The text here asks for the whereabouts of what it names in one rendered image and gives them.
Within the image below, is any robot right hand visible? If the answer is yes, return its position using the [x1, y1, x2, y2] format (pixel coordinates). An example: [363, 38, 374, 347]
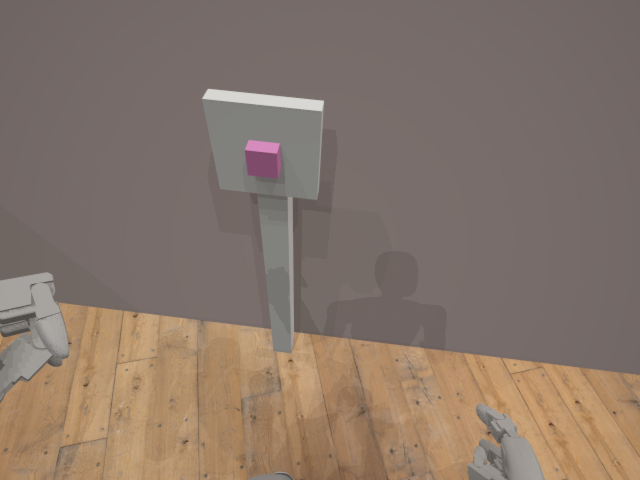
[467, 404, 545, 480]

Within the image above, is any robot left hand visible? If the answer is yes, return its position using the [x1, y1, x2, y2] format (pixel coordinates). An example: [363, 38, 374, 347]
[0, 272, 69, 403]

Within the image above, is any panel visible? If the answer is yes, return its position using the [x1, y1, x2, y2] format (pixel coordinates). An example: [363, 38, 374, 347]
[202, 89, 324, 353]

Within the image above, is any button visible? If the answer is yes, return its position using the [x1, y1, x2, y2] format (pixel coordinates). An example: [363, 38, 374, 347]
[245, 140, 281, 179]

